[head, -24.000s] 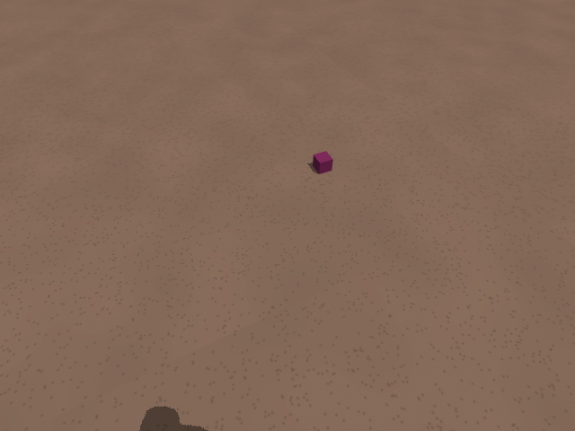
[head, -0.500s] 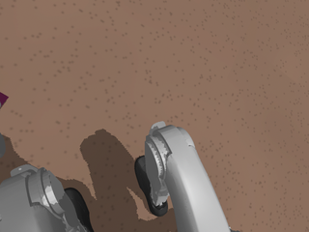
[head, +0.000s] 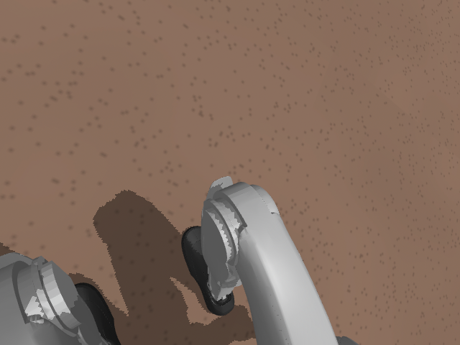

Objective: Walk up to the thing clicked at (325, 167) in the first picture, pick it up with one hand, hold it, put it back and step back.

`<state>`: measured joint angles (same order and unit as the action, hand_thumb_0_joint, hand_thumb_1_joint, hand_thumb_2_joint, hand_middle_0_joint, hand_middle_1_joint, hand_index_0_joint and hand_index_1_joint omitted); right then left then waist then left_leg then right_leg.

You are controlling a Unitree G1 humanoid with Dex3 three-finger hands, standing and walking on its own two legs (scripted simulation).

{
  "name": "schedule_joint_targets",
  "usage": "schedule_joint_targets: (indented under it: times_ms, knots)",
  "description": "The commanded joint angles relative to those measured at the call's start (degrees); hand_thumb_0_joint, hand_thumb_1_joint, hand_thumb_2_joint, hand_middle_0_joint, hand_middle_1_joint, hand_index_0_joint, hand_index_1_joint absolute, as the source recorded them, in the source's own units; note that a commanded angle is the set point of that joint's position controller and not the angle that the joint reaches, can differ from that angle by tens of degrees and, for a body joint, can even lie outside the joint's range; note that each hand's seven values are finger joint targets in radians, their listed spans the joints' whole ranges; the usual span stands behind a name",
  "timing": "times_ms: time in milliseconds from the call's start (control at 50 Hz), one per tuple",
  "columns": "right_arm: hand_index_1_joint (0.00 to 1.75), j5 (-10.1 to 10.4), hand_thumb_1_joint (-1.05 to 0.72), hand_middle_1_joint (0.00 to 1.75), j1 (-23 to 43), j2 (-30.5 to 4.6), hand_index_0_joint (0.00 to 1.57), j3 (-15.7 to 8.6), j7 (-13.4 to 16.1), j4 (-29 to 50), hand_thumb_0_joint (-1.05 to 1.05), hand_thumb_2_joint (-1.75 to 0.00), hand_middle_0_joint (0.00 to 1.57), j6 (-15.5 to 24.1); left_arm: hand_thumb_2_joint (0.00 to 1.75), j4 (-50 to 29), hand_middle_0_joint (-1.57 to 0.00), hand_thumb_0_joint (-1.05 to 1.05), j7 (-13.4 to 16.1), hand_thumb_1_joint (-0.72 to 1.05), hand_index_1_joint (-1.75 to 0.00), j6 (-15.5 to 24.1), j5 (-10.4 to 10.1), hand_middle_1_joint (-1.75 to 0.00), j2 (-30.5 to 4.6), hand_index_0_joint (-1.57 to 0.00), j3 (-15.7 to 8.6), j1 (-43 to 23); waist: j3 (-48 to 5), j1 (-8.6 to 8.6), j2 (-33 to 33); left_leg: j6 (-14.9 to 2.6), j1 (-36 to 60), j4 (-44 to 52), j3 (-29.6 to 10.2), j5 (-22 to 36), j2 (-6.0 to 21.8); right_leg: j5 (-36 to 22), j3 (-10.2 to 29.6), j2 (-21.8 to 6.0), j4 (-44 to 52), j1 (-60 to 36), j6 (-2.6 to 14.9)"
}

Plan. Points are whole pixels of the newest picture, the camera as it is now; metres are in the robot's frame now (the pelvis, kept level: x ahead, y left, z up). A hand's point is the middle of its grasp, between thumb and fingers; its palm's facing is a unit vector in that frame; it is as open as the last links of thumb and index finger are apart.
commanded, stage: rest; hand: left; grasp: from above
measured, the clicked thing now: out of the picture +0.48 +0.31 -0.26
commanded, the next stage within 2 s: open in 0.30 s
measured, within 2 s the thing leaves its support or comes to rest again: rests again in 0.36 s
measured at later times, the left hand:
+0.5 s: hand out of the picture +0.47 +0.31 -0.23, palm faces -0.25 -0.37 -0.89, open 10.2 cm
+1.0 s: hand out of the picture +0.47 +0.31 -0.23, palm faces -0.26 -0.36 -0.90, open 13.4 cm
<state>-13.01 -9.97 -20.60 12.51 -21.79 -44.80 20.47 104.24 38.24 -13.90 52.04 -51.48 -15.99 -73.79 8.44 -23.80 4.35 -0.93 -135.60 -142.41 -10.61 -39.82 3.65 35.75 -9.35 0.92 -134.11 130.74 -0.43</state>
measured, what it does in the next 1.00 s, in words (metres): stands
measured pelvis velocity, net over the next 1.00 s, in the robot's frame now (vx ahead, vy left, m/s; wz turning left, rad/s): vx -0.01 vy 0.00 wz -0.03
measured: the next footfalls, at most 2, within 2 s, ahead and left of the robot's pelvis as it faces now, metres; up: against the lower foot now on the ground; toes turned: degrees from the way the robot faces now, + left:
none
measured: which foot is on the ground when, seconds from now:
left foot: down 0.00-1.00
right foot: down 0.00-1.00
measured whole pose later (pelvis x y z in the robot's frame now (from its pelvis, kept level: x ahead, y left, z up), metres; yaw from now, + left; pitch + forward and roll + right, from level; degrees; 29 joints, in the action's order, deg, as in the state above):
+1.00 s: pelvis -0.01 +0.00 +0.01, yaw -2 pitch +30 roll -13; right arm -12.8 -9.9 -21.0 16.7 -21.4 -41.7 21.5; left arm 104.2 37.9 -14.0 49.7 -56.5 -13.8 -74.1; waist 12.0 -25.7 6.1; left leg -1.3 -134.2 -141.6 -12.5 -39.4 3.6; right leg 34.8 -11.0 1.6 -131.4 128.0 -1.1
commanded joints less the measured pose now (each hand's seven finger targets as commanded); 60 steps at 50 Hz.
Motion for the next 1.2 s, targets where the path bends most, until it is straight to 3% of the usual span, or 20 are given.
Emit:
schedule_joint_targets:
  times_ms: [0, 20, 40, 60, 100, 120, 160, 260, 300, 340, 360, 380, 440, 480, 560, 600, 640, 700, 940, 1180]
  knots:
    - [0.3, -0.3, -0.92, 0.3, -14.0, -17.5, 0.2, -3.4, -0.4, -1.8, 0.0, -0.9, 0.2, 0.2, 0.7, -5.6, -0.92, 0.0, 2.4, 0.44, -0.63, 0.0, 0.3, -0.63, -9.0, -0.92, 2.6, -17.0, -38.1, -3.56, -28.7, 0.71, 29.5, 13.6, 3.5, 11.7, -0.2, -12.7, -4.2, 3.1, 12.2, -22.6, 1.81]
    - [0.3, -0.4, -0.91, 0.3, -14.2, -17.9, 0.2, -3.3, -0.4, -2.1, 0.0, -0.9, 0.2, 0.4, 0.7, -6.4, -0.91, 0.0, 2.5, 0.43, -0.63, 0.1, 0.3, -0.63, -11.5, -0.91, 1.0, -16.6, -38.4, -3.36, -27.8, 0.53, 29.4, 13.3, 3.2, 12.3, -0.1, -13.3, -4.4, 2.8, 12.3, -22.9, 1.48]
    - [0.3, -0.1, -0.91, 0.3, -13.9, -18.3, 0.2, -3.3, -0.3, -1.8, 0.0, -0.9, 0.2, 0.2, 0.72, -5.6, -0.92, 0.0, 2.4, 0.43, -0.63, -0.1, 0.2, -0.63, -11.1, -0.91, 2.3, -16.6, -38.6, -3.32, -27.6, 0.49, 28.4, 13.8, 3.3, 11.7, -0.1, -13.0, -4.0, 3.4, 13.0, -23.9, 1.56]
    - [0.3, 0.0, -0.91, 0.3, -14.7, -18.3, 0.2, -3.1, -0.3, -1.6, 0.0, -0.9, 0.2, 0.2, 0.7, -7.4, -0.91, 0.0, 2.6, 0.42, -0.62, 0.1, 0.1, -0.62, -13.3, -0.91, 0.3, -17.4, -39.4, -3.2, -28.3, 0.49, 28.9, 13.7, 3.4, 13.5, -0.1, -14.2, -4.0, 3.0, 12.8, -25.0, 1.46]
    - [0.3, -0.1, -0.92, 0.3, -13.8, -17.9, 0.2, -2.8, -0.5, -1.3, 0.0, -0.91, 0.2, 0.2, 0.72, -5.7, -0.92, 0.0, 2.3, 0.41, -0.63, -0.3, -0.5, -0.62, -11.1, -0.91, 2.2, -15.9, -37.9, -3.22, -27.7, 0.52, 28.4, 13.8, 3.2, 12.9, 0.0, -13.8, -4.2, 3.3, 12.5, -24.7, 1.58]
    - [0.3, 0.0, -0.91, 0.3, -14.9, -18.5, 0.2, -2.8, -0.5, -1.7, 0.0, -0.9, 0.2, 0.2, 0.7, -6.6, -0.9, 0.0, 2.5, 0.41, -0.62, -0.2, -0.1, -0.62, -14.2, -0.89, 0.2, -15.9, -39.7, -3.05, -28.0, 0.51, 29.6, 13.3, 3.2, 14.5, 0.0, -15.2, -4.2, 3.2, 12.6, -25.6, 1.45]
    - [0.3, 0.1, -0.92, 0.3, -13.9, -18.1, 0.2, -2.2, -0.5, -0.8, 0.0, -0.9, 0.2, 0.2, 0.69, -5.7, -0.89, 0.0, 2.1, 0.39, -0.62, -0.3, -0.6, -0.61, -13.1, -0.89, 1.7, -15.6, -38.1, -3.38, -26.9, 0.14, 26.9, 13.3, 3.3, 13.3, -0.1, -14.5, -3.9, 3.5, 13.0, -26.5, 1.37]
    - [0.3, 0.4, -0.91, 0.3, -14.8, -18.3, 0.2, -1.8, -0.1, -0.9, 0.0, -0.9, 0.2, 0.2, 0.68, -7.1, -0.89, 0.0, 2.4, 0.4, -0.6, 0.3, -0.3, -0.59, -16.6, -0.89, -0.2, -16.0, -39.5, -3.05, -27.6, 0.13, 27.5, 13.3, 3.3, 13.7, 0.1, -14.4, -4.0, 3.6, 13.3, -27.7, 1.27]
    - [0.3, 0.1, -0.92, 0.3, -14.2, -17.9, 0.2, -1.5, -0.1, -0.5, 0.0, -0.9, 0.2, 0.2, 0.67, -6.2, -0.9, 0.0, 1.9, 0.4, -0.59, 0.2, -0.7, -0.59, -14.4, -0.89, 1.7, -15.4, -37.7, -3.99, -26.8, 0.08, 27.0, 13.2, 3.2, 12.9, 0.1, -14.2, -4.1, 3.7, 13.4, -27.8, 1.24]
    - [0.3, 0.2, -0.92, 0.3, -13.8, -18.3, 0.2, -1.4, 0.1, -0.3, 0.0, -0.9, 0.2, 0.5, 0.66, -6.3, -0.89, 0.0, 1.9, 0.4, -0.59, 0.6, -0.5, -0.59, -15.2, -0.88, 2.0, -16.0, -37.2, -4.04, -26.5, -0.13, 25.5, 13.3, 3.1, 11.2, 0.0, -12.7, -4.0, 3.8, 13.9, -27.3, 1.14]
    - [0.3, 0.2, -0.91, 0.3, -14.3, -18.4, 0.2, -1.3, 0.2, -0.6, 0.0, -0.9, 0.2, 0.6, 0.64, -6.2, -0.89, 0.0, 2.0, 0.41, -0.59, 0.7, -0.5, -0.59, -16.5, -0.89, 0.9, -15.8, -37.3, -4.03, -26.9, -0.03, 26.2, 13.5, 3.0, 11.0, 0.0, -12.3, -4.2, 3.7, 13.9, -27.0, 1.17]
    - [0.3, 0.2, -0.92, 0.3, -13.7, -18.3, 0.2, -1.2, 0.2, -0.3, 0.0, -0.9, 0.2, 0.8, 0.63, -6.6, -0.89, 0.0, 1.9, 0.41, -0.58, 0.7, -0.8, -0.59, -15.4, -0.89, 2.0, -16.0, -36.4, -4.27, -26.8, -0.07, 26.3, 13.3, 2.9, 10.3, 0.0, -11.8, -4.3, 3.7, 14.0, -26.2, 1.16]
    - [0.3, 0.2, -0.9, 0.3, -14.7, -18.3, 0.2, -1.2, 0.3, -0.8, 0.0, -0.9, 0.2, 0.7, 0.65, -8.8, -0.65, 0.0, 2.2, 0.17, -0.63, 0.9, -0.8, -0.63, -16.4, -0.65, 0.9, -17.1, -38.8, -4.24, -29.1, 0.59, 30.0, 13.6, 2.3, 13.2, 0.4, -14.2, -4.7, 3.6, 13.5, -27.2, 1.39]
    - [0.3, 0.0, -0.91, 0.3, -13.8, -18.1, 0.2, -0.9, 0.0, 0.3, 0.0, -0.9, 0.2, 1.0, 0.63, -8.5, -0.5, 0.0, 1.9, 0.01, -0.66, 0.6, -1.0, -0.67, -12.8, -0.5, 3.8, -17.0, -37.4, -4.95, -30.0, 0.77, 30.6, 13.7, 2.1, 13.1, 0.5, -14.5, -5.0, 3.6, 12.8, -26.9, 1.62]
    - [0.3, 0.4, -0.91, 0.3, -14.2, -18.9, 0.2, -1.1, 0.2, -0.6, 0.0, -0.9, 0.2, 0.9, 0.72, -7.3, -0.4, 0.0, 2.1, -0.23, -0.72, 0.4, -1.2, -0.72, -14.8, -0.39, 3.1, -15.8, -36.7, -4.4, -29.2, 0.7, 29.1, 14.3, 2.3, 12.2, 0.5, -13.8, -4.7, 3.9, 13.9, -27.1, 1.49]
    - [0.3, 0.5, -0.91, 0.3, -13.2, -18.9, 0.2, -0.9, 0.1, 0.2, 0.0, -0.9, 0.2, 1.1, 0.79, -7.5, -0.37, 0.0, 2.4, -0.27, -0.78, 0.5, -0.9, -0.78, -14.4, -0.36, 3.5, -16.0, -36.7, -4.11, -29.5, 0.79, 28.6, 14.9, 1.9, 11.7, 0.5, -13.4, -4.9, 4.0, 13.7, -26.7, 1.63]
    - [0.3, 0.5, -0.91, 0.3, -14.9, -18.6, 0.2, -1.0, 0.0, -0.4, 0.0, -0.9, 0.2, 0.8, 0.84, -6.0, -0.34, 0.0, 2.5, -0.3, -0.83, -0.1, -0.9, -0.82, -15.2, -0.33, 1.9, -13.9, -36.8, -4.14, -28.7, 0.73, 28.8, 14.3, 2.1, 13.2, 0.5, -14.6, -4.9, 3.9, 13.8, -27.5, 1.48]
    - [0.3, 0.5, -0.9, 0.3, -14.3, -18.9, 0.2, -1.0, -0.1, -0.1, 0.0, -0.9, 0.2, 0.8, 0.84, -6.2, -0.28, 0.0, 2.0, -0.37, -0.84, -0.3, -1.6, -0.84, -13.2, -0.27, 3.0, -14.7, -35.7, -4.74, -28.9, 0.84, 29.3, 14.7, 1.5, 13.5, 0.6, -14.8, -5.2, 3.9, 13.4, -25.8, 1.5]
    - [0.3, 0.2, -0.9, 0.3, -14.2, -18.5, 0.2, 0.2, 0.6, 0.6, 0.0, -0.9, 0.2, 1.0, 0.98, -6.9, -0.14, 0.0, 1.6, -0.53, -0.98, 0.4, -1.4, -0.98, -14.6, -0.12, 3.5, -16.0, -33.9, -5.75, -27.8, 0.5, 27.9, 14.9, 1.7, 10.1, 0.3, -12.2, -5.2, 3.7, 14.6, -25.9, 1.32]
    - [0.3, 0.5, -0.9, 0.3, -14.3, -19.2, 0.2, 0.1, 0.7, 0.6, 0.0, -0.9, 0.2, 0.7, 1.04, -7.1, -0.11, 0.0, 2.0, -0.57, -1.01, -0.2, -1.7, -0.99, -16.1, -0.09, 3.2, -15.0, -34.7, -5.35, -30.0, 1.05, 30.6, 16.1, 1.0, 11.6, 0.7, -13.3, -5.4, 3.7, 14.2, -26.2, 1.58]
